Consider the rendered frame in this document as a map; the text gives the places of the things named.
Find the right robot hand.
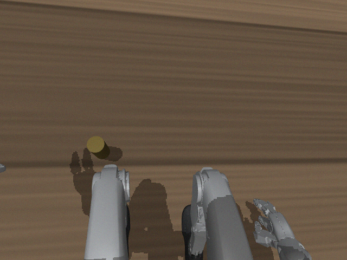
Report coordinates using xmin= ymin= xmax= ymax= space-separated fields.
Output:
xmin=253 ymin=198 xmax=295 ymax=249

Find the right robot arm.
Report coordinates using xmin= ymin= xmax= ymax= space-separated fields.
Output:
xmin=277 ymin=238 xmax=312 ymax=260

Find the right robot foot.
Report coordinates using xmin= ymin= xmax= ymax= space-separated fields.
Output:
xmin=182 ymin=205 xmax=203 ymax=260

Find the can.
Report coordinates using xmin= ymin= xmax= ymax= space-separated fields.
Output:
xmin=87 ymin=136 xmax=110 ymax=159

